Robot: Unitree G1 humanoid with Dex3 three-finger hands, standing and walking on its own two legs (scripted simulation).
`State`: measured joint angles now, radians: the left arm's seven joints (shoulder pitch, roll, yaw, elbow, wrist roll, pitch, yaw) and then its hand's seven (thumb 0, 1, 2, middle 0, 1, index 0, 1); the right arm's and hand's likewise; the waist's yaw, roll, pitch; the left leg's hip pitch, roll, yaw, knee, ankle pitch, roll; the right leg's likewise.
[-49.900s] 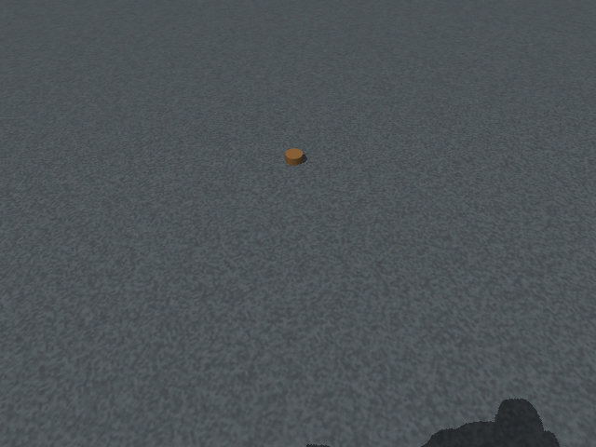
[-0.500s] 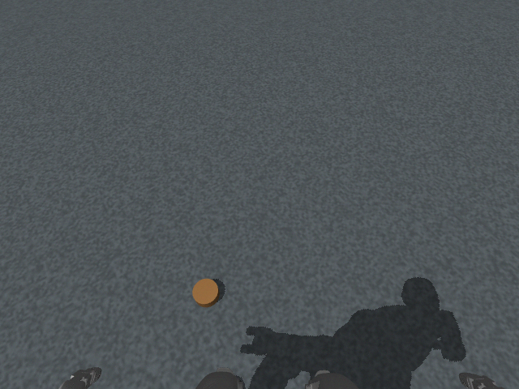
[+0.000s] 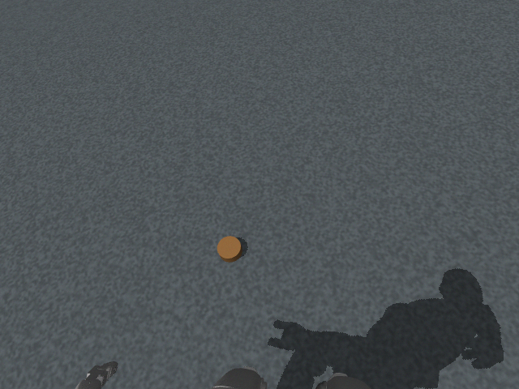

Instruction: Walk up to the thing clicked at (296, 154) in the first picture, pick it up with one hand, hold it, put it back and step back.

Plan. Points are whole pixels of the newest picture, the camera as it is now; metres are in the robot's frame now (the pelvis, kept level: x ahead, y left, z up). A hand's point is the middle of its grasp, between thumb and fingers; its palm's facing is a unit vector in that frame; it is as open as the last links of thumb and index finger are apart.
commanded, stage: step back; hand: left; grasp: from above
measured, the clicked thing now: (229, 249) +0.63 +0.24 -0.74
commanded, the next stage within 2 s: none
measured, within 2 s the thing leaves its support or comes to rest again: neither
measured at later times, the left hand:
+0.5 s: hand out of the picture -0.08 +0.31 -0.15, palm faces -0.10 -0.89 -0.44, open 7.4 cm
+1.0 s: hand out of the picture -0.17 +0.32 -0.14, palm faces -0.02 -0.91 -0.41, open 7.4 cm
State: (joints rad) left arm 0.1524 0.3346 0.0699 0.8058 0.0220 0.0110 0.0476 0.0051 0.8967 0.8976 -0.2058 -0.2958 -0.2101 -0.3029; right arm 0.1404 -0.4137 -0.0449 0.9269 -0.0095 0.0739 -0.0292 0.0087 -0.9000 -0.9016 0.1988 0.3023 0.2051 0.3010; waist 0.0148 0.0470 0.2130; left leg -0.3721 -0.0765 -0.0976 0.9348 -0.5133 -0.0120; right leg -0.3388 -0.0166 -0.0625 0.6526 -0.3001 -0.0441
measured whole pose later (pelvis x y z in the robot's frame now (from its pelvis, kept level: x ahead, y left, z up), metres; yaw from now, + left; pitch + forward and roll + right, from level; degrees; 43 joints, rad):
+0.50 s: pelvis -0.17 +0.03 -0.01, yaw -7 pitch -3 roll +0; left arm 0.23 0.41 0.08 0.87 0.01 0.03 0.02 0.00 0.90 0.90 -0.20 -0.30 -0.21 -0.30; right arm 0.04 -0.37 -0.05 0.81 -0.03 0.06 0.01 0.01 -0.90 -0.90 0.20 0.30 0.21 0.30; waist 0.02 0.01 0.19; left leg -0.44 0.05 0.08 0.62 -0.13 0.03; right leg -0.24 0.00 0.06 0.75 -0.45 0.02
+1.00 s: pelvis -0.33 +0.06 -0.01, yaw -1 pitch -3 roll +0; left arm 0.07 0.39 0.07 0.81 0.01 0.07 0.05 0.00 0.90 0.90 -0.20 -0.30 -0.21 -0.30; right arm 0.19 -0.36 -0.05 0.90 -0.04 0.07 0.01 0.01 -0.90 -0.90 0.20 0.30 0.21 0.30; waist -0.03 -0.04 0.18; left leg -0.27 -0.02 -0.03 0.69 -0.36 0.02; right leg -0.49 0.01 0.07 0.97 -0.50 0.00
